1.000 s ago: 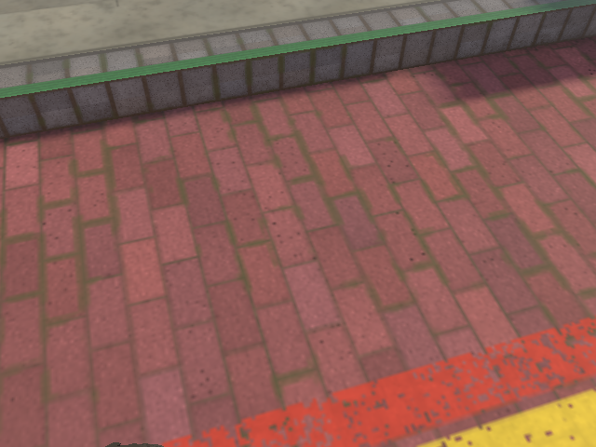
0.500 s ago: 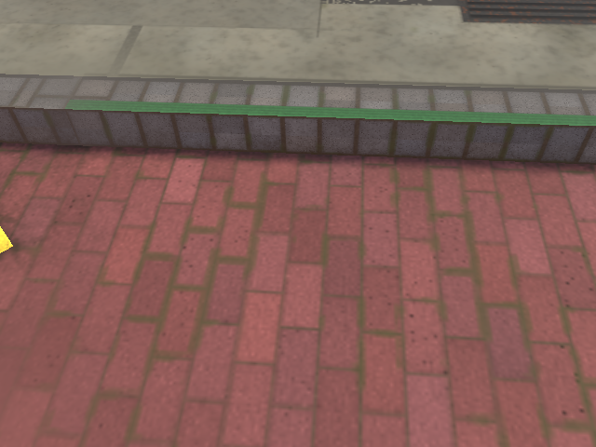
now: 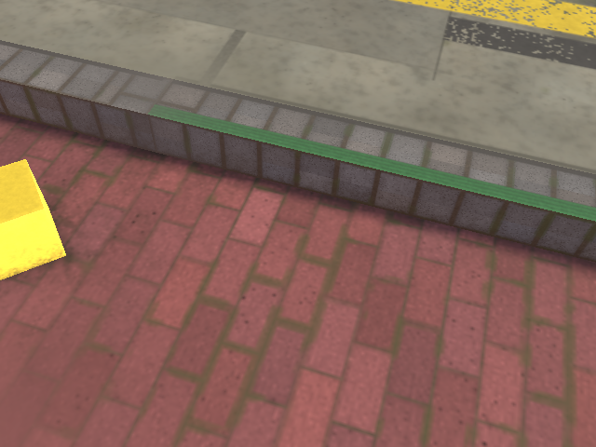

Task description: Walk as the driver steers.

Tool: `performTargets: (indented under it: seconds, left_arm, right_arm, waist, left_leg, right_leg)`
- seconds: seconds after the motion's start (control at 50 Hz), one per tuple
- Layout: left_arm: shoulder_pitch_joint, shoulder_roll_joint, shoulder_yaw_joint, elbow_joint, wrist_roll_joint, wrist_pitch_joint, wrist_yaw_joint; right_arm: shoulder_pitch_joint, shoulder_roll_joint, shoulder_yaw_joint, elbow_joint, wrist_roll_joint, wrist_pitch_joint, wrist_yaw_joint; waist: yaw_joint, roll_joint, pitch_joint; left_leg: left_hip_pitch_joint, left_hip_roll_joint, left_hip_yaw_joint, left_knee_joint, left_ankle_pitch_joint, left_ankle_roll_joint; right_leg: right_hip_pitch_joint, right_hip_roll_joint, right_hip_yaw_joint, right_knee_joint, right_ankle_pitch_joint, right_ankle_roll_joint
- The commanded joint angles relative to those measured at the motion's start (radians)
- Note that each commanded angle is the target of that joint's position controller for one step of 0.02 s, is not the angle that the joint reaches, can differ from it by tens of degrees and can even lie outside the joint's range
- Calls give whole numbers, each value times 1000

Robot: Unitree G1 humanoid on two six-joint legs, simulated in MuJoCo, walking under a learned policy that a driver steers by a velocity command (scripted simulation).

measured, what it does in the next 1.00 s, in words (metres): walks ahead, turning left: right foot, then left foot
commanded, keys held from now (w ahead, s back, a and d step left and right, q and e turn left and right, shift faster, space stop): w+q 0.36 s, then w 0.20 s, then no key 0.44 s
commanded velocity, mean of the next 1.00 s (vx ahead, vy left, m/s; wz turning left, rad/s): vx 0.38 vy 0.00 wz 0.35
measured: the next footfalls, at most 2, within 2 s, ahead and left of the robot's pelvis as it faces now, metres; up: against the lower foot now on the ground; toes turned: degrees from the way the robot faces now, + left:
right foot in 0.20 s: +0.30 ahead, -0.13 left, +0.00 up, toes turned +9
left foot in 0.70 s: +0.48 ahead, +0.15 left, +0.00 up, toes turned +21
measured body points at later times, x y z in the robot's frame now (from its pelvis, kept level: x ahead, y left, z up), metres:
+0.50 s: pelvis +0.27 -0.03 +0.00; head +0.30 -0.04 +0.45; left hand +0.21 +0.23 -0.12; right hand +0.50 -0.24 -0.11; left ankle +0.31 +0.13 -0.67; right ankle +0.26 -0.14 -0.74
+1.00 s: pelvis +0.43 +0.06 +0.00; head +0.44 +0.08 +0.45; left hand +0.42 +0.32 -0.15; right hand +0.57 -0.15 -0.13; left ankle +0.44 +0.14 -0.74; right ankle +0.50 -0.06 -0.71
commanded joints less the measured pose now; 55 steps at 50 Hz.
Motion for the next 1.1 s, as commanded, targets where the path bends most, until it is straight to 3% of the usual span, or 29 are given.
performTargets:
  seconds: [0.02,0.1,0.14,0.16,0.18,0.2,0.22,0.24,0.26,0.28,0.32,0.42,0.52,0.58,0.64,0.68,0.7,0.72,0.74,0.76,0.78,0.8,0.82,0.88,0.92,1.0,1.06,1.08,1.1]
  left_arm:
    - [-120,62,9,-89,-7,-14,-5]
    - [-192,79,6,-126,-18,-31,-9]
    - [-107,102,15,-109,-21,-40,-3]
    - [-12,123,25,-81,-21,-45,6]
    - [123,154,39,-46,-13,-58,19]
    - [286,226,55,-40,10,-66,38]
    - [279,313,72,-48,23,-56,42]
    - [219,233,65,-53,4,-43,38]
    - [157,147,43,-60,-5,-41,36]
    - [124,103,31,-51,-8,-43,31]
    - [136,85,25,-22,-14,-55,31]
    - [209,99,32,36,-26,-93,12]
    - [245,107,32,85,-27,-89,4]
    - [297,128,34,122,-30,-79,9]
    - [328,147,33,164,-33,-62,15]
    - [325,144,28,176,-45,-54,22]
    - [329,106,14,143,-47,-58,25]
    - [458,-1,-16,121,-75,-51,19]
    - [393,108,19,148,-52,-27,34]
    - [323,87,15,127,-57,-24,31]
    - [286,61,6,131,-48,-24,30]
    - [273,61,9,139,-35,-14,29]
    - [304,52,8,154,-23,2,25]
    - [338,12,2,184,-21,30,21]
    - [297,4,-2,186,-18,40,29]
    - [209,21,-4,192,-20,55,44]
    - [197,14,-11,209,-15,44,50]
    - [197,31,-11,214,-9,33,53]
    - [210,66,-10,216,-1,19,57]
  right_arm:
    - [53,-153,-38,-47,-1,-16,-6]
    - [76,-173,-42,-48,-13,-13,-18]
    - [21,-192,-46,-63,-16,-14,-22]
    - [-7,-202,-48,-70,-16,-16,-19]
    - [-19,-192,-45,-69,-10,-22,-11]
    - [-9,-122,-25,-95,-1,-29,-3]
    - [116,-46,-9,-124,27,-25,-6]
    - [94,-130,-16,-91,-11,-9,-15]
    - [21,-140,-21,-88,-20,-3,-8]
    - [-26,-126,-18,-93,-22,1,2]
    - [-35,-105,-15,-91,-37,22,21]
    - [-131,-69,-2,-125,-42,39,41]
    - [-301,-37,23,-167,-38,26,51]
    - [-386,-27,35,-189,-37,19,56]
    - [-347,-29,37,-169,-48,0,37]
    - [-135,-67,22,-85,-70,-25,19]
    - [-8,-130,7,-58,-87,-34,6]
    - [11,-225,-15,-59,-64,-28,-6]
    - [46,-205,-25,-48,1,-16,-16]
    - [-36,-155,-5,-45,7,-17,-21]
    - [-108,-85,16,-45,2,-18,-23]
    - [-151,-48,28,-43,2,-19,-26]
    - [-186,-25,37,-40,3,-17,-30]
    - [-203,-43,39,-15,-11,-32,-28]
    - [-206,-45,41,6,-16,-35,-25]
    - [-162,-56,38,51,-22,-12,-23]
    - [-181,-50,40,69,-10,10,-29]
    - [-162,-36,45,79,-13,12,-32]
    - [-145,-17,48,82,-15,12,-32]
  waist:
    - [-22,98,16]
    - [-36,111,21]
    - [15,125,10]
    - [60,120,-26]
    - [129,64,-97]
    - [187,-43,-253]
    - [106,-290,-353]
    - [90,-151,-261]
    - [81,-41,-130]
    - [71,2,-64]
    - [50,-70,-24]
    - [47,-57,-6]
    - [72,-54,34]
    - [93,-52,56]
    - [74,-66,24]
    - [-17,-31,-98]
    - [-58,49,-224]
    - [-8,296,-398]
    - [-49,152,-429]
    - [-10,154,-300]
    - [20,120,-179]
    - [49,114,-116]
    - [83,122,-101]
    - [123,121,-125]
    - [120,138,-111]
    - [73,157,-75]
    - [91,101,-19]
    - [87,64,-4]
    - [71,9,6]
  left_leg:
    - [11,243,-218,-68,330,118]
    - [64,270,-276,2,417,97]
    - [20,272,-297,51,459,60]
    - [-12,252,-292,135,547,40]
    - [-64,187,-242,319,554,13]
    - [-177,123,-164,605,317,-11]
    - [-468,-29,-52,865,-340,-44]
    - [-564,64,-51,963,-286,-34]
    - [-558,105,-40,959,-184,-36]
    - [-534,136,-26,918,-124,-44]
    - [-486,173,-7,871,-95,-61]
    - [-559,178,-13,806,3,-78]
    - [-528,179,54,500,159,-90]
    - [-451,177,122,355,151,-75]
    - [-345,127,157,256,103,-38]
    - [-58,98,156,118,243,-1]
    - [193,287,-7,180,526,31]
    - [473,619,-390,206,1000,226]
    - [407,570,-352,199,1135,236]
    - [304,521,-230,156,1098,205]
    - [177,468,-167,102,985,158]
    - [85,424,-124,58,910,118]
    - [-1,393,-77,23,870,96]
    - [-116,355,7,-8,876,94]
    - [-150,335,29,-19,759,84]
    - [-203,339,-23,-61,307,80]
    - [-280,316,-59,-44,-21,38]
    - [-306,297,-67,-29,-72,2]
    - [-309,258,-45,25,-79,-31]
  right_leg:
    - [-9,48,-32,-116,97,1]
    - [60,86,-21,-238,74,-21]
    - [226,111,-18,-306,10,-46]
    - [368,140,-32,-331,-35,-62]
    - [559,120,-18,-384,-30,-88]
    - [789,-97,199,-420,-254,-136]
    - [983,-347,677,-551,-340,-250]
    - [877,-324,742,-586,-474,-261]
    - [739,-279,574,-601,-451,-238]
    - [645,-225,421,-616,-308,-217]
    - [554,-154,222,-645,-105,-185]
    - [559,-148,59,-695,138,-218]
    - [555,-101,-84,-718,194,-204]
    - [580,-117,-109,-698,279,-196]
    - [673,-122,-123,-549,642,-171]
    - [635,-59,-168,-277,666,-125]
    - [464,-18,-184,-56,295,-97]
    - [188,139,-177,306,-511,-61]
    - [177,133,-33,389,-498,-66]
    - [142,101,-3,378,-448,-71]
    - [132,72,-9,305,-396,-69]
    - [167,52,-9,245,-352,-63]
    - [243,50,-17,200,-317,-52]
    - [386,79,-42,95,-246,-35]
    - [416,79,-48,-27,-212,-35]
    - [464,82,-62,-171,-182,-48]
    - [564,88,-68,-383,-96,-74]
    - [605,46,-16,-452,-50,-82]
    - [612,-46,83,-516,5,-96]
Velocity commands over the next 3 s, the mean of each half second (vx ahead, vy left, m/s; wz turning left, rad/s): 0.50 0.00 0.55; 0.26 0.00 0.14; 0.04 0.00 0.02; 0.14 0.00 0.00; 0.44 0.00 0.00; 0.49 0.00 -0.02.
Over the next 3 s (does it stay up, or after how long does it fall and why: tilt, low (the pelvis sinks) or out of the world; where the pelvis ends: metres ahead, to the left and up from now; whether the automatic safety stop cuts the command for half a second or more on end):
stays up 1.00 0.27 -0.02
